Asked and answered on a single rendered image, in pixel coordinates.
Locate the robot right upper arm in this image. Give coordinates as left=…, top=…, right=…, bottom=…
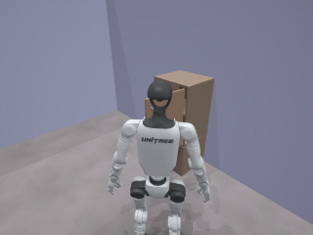
left=178, top=121, right=202, bottom=170

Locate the robot left upper arm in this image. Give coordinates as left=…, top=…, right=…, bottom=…
left=114, top=119, right=140, bottom=165

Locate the left robot hand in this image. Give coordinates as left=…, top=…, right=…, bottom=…
left=108, top=179, right=123, bottom=195

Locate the right robot hand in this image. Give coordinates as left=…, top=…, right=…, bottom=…
left=196, top=186, right=210, bottom=203

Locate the robot right thigh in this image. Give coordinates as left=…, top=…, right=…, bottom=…
left=167, top=180, right=186, bottom=232

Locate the robot right forearm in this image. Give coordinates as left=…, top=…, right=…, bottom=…
left=193, top=156, right=209, bottom=189

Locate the humanoid robot head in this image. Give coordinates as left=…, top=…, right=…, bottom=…
left=143, top=80, right=175, bottom=129

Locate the robot left forearm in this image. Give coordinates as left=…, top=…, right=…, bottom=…
left=110, top=151, right=124, bottom=182

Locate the cupboard door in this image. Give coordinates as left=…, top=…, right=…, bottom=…
left=145, top=88, right=185, bottom=147

